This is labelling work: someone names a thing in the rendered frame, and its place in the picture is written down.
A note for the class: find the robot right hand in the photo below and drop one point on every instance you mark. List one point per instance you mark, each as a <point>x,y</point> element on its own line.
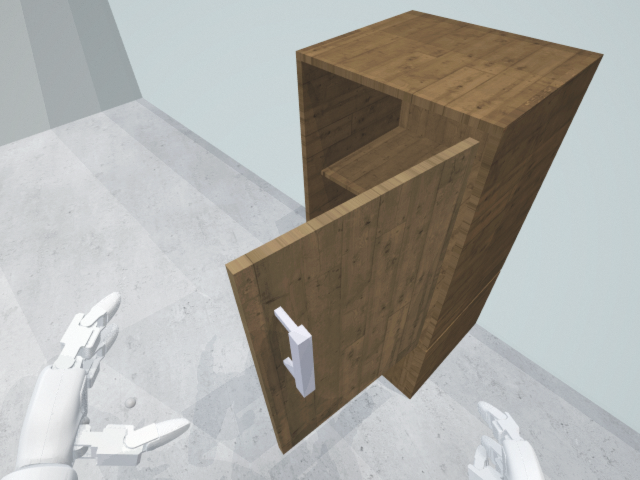
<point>514,460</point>

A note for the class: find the cupboard door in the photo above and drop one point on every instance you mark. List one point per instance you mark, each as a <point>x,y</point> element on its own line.
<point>360,278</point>

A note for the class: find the robot left hand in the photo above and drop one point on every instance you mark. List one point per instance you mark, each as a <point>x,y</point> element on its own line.
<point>51,431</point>

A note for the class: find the handle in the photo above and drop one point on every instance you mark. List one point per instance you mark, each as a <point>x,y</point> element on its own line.
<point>302,365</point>

